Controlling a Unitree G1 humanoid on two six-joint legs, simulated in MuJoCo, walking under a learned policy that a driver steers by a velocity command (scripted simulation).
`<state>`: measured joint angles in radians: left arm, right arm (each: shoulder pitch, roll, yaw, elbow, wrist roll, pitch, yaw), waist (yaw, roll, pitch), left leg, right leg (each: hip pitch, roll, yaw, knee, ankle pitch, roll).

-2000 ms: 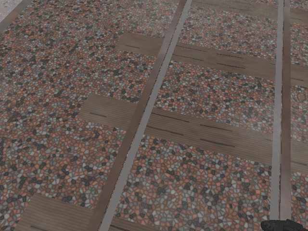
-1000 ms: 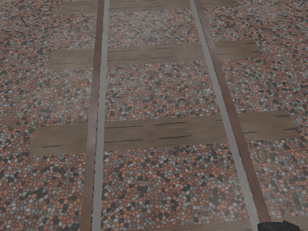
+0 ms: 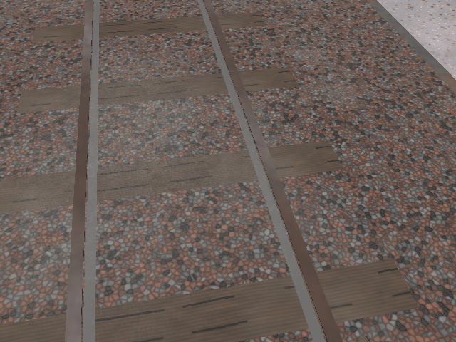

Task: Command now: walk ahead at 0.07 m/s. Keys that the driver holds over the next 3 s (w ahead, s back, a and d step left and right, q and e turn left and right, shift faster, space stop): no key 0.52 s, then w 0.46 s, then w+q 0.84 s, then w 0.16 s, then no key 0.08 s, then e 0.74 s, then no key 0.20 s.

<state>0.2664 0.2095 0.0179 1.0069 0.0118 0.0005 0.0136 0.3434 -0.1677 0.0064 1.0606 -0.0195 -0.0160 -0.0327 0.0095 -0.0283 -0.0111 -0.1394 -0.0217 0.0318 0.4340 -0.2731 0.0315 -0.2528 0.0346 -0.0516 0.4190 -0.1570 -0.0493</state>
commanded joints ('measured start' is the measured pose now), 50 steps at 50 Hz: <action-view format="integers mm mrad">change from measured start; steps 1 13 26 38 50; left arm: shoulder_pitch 38 57 68 -107 130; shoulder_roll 69 27 6 22 45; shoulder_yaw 5 -9 -9 25 39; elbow -1 96 148 -11 38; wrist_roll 7 -7 -5 10 5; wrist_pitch -20 -19 -9 -64 -89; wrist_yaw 2 27 33 -26 -5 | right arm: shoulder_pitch -39 38 45 169 21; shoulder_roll -104 -63 -40 -129 -45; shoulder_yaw -11 -5 2 -61 -54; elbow -32 42 83 86 -28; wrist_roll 10 12 11 -10 -17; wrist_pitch -28 -6 0 -35 -49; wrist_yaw -5 -13 -20 -2 58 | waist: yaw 34 -9 -4 -52 -29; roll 127 26 39 119 -7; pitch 91 68 84 240 118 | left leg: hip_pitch -180 -6 -9 116 -455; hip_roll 152 120 120 322 115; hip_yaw -174 -107 -104 -348 -46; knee -213 -120 -128 -291 688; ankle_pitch -4 194 184 -197 33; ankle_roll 36 29 27 215 51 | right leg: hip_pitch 149 112 124 -362 157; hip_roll -89 -119 -123 -88 -267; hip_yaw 110 135 137 11 285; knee -50 -76 -78 316 -298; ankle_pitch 57 169 162 -260 -109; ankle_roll -1 -10 -10 -25 -122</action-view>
